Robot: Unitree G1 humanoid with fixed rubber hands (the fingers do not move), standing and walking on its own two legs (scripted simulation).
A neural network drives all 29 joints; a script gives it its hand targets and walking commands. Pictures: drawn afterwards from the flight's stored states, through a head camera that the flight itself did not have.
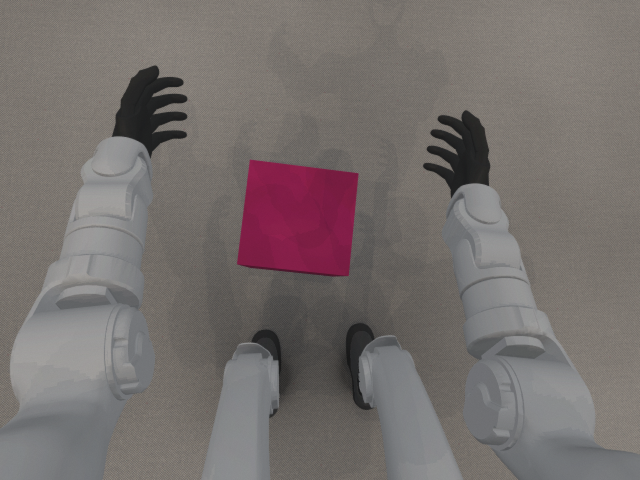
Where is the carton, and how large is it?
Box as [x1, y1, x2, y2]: [237, 160, 358, 275]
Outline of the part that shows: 250,160 237,263 249,267 324,275 348,275 358,173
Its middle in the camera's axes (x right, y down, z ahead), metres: -0.05 -0.04 +0.85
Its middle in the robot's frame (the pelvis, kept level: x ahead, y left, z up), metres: +0.46 +0.02 -0.51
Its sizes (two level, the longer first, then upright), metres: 0.210 0.200 0.250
